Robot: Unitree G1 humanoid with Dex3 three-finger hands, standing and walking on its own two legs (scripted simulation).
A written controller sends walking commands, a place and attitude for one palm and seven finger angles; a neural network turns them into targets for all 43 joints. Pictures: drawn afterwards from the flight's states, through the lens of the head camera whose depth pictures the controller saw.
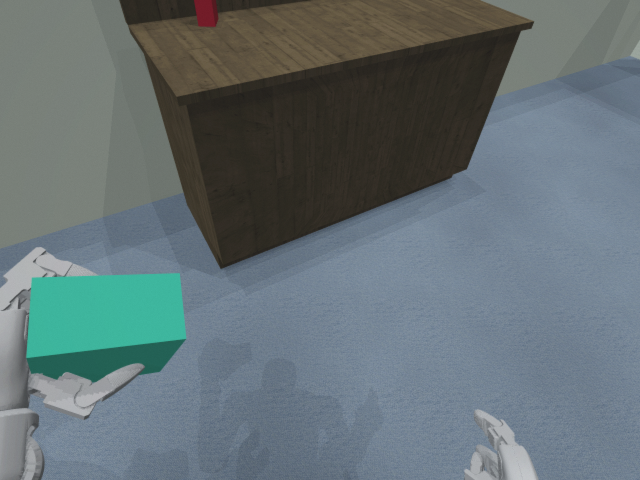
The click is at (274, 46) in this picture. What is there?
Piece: table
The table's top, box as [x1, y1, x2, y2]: [128, 0, 533, 105]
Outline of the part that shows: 128,26 130,33 178,105 182,105 530,28 533,21 480,0 310,0 218,13 218,20 215,27 198,26 196,16 132,24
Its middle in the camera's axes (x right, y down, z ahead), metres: +0.08 -0.73 +1.34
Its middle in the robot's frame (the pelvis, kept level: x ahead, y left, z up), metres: +1.50 -0.01 +0.00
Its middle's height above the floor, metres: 0.77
